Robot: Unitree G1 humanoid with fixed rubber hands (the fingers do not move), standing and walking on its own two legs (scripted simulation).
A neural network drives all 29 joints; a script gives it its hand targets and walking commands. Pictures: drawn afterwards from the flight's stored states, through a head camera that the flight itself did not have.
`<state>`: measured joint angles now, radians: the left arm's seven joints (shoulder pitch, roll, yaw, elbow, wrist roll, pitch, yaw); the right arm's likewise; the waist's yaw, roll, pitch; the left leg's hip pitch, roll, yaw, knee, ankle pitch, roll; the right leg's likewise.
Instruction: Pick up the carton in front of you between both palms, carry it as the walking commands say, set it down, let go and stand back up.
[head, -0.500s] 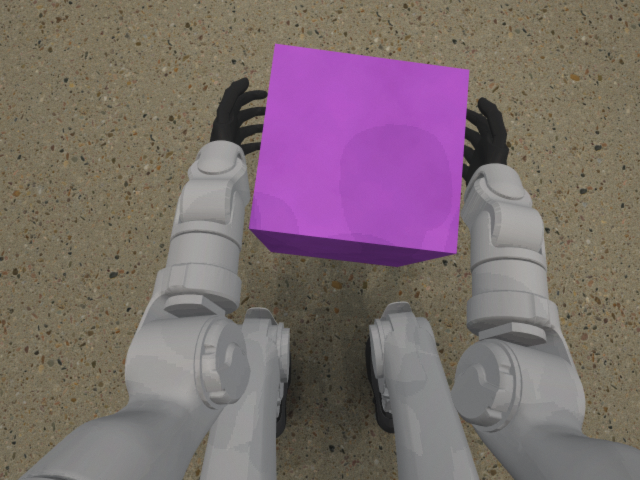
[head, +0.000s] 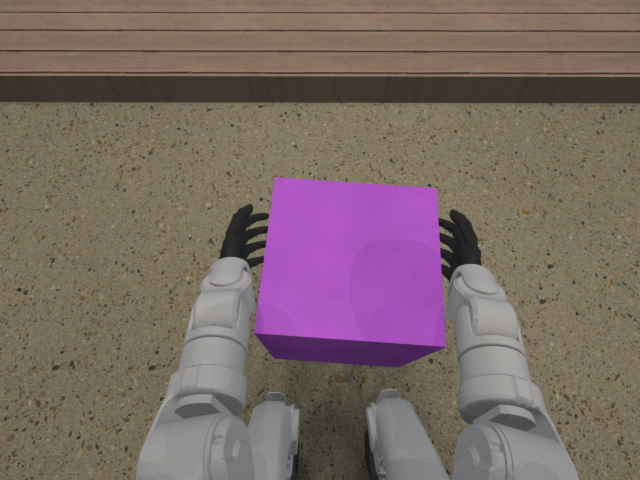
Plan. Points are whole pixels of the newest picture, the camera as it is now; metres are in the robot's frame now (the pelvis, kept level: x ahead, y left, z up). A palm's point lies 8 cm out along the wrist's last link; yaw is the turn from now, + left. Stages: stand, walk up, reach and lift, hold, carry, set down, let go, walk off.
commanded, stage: reach and lift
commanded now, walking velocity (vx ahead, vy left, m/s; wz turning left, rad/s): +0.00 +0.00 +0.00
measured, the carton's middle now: (344, 284) +0.39 -0.02 -0.10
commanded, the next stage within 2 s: hold in 1.60 s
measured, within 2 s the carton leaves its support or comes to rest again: neither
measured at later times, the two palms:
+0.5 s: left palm (185, 249) +0.35 +0.14 +0.12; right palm (508, 242) +0.35 -0.16 +0.12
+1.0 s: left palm (162, 242) +0.33 +0.14 +0.16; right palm (532, 231) +0.34 -0.16 +0.16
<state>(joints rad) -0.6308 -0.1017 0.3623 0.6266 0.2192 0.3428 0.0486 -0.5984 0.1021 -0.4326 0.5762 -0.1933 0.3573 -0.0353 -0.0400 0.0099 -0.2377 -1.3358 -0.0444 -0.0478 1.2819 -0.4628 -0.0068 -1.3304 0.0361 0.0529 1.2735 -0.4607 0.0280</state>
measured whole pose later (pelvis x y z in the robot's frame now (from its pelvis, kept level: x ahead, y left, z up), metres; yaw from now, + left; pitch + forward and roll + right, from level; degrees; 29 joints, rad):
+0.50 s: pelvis +0.04 -0.01 +0.12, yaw +0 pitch +7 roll +0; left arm -0.29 -0.15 0.28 0.44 0.22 0.46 0.03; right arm -0.30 0.15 -0.31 0.44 -0.22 0.47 -0.02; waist -0.01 0.00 -0.12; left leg -0.48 -0.03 -0.06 0.66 -0.30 0.00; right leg -0.47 0.02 0.06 0.66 -0.30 0.01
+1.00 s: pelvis +0.03 -0.01 +0.13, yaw +0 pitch -5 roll +0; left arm -0.35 -0.18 0.33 0.38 0.31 0.61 -0.02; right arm -0.36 0.18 -0.34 0.39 -0.31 0.61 0.02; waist 0.00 0.00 0.04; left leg -0.17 -0.02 -0.06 0.47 -0.22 -0.01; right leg -0.18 0.02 0.06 0.47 -0.22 0.00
